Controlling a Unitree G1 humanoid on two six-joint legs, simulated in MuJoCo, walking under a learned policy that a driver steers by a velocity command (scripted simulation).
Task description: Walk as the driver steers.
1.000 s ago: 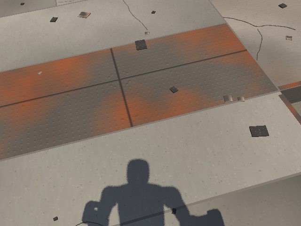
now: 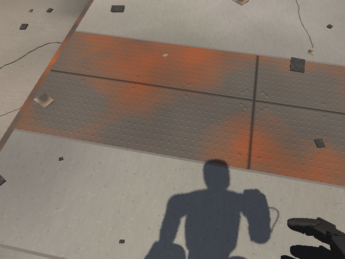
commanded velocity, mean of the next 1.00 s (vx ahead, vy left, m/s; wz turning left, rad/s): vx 0.20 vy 0.00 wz -0.37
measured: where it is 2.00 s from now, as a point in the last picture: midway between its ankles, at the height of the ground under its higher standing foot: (191, 203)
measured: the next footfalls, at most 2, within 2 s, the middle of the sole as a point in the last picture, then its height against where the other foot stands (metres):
right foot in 0.44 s outside the picture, level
left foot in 0.90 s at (169, 254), level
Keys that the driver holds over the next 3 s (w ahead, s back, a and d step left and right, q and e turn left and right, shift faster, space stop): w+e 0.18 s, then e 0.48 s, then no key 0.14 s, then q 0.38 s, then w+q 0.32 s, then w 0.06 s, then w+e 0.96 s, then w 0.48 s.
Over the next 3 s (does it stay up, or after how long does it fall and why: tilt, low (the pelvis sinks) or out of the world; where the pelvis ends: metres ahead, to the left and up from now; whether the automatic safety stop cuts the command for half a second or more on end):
stays up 1.17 -0.15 0.01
